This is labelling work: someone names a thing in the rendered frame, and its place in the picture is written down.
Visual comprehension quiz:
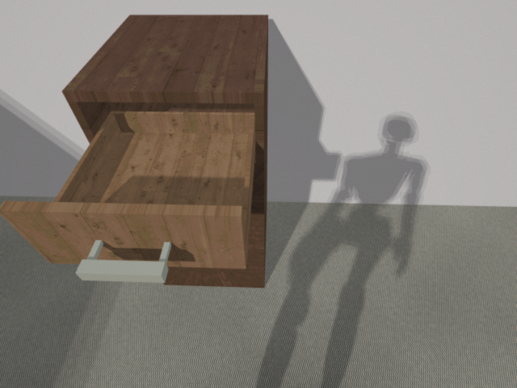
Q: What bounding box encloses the drawer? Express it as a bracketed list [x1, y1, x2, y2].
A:
[0, 112, 255, 269]

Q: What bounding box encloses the handle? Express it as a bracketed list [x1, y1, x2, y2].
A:
[75, 240, 171, 283]

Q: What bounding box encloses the cabinet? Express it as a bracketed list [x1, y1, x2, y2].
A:
[62, 15, 268, 288]

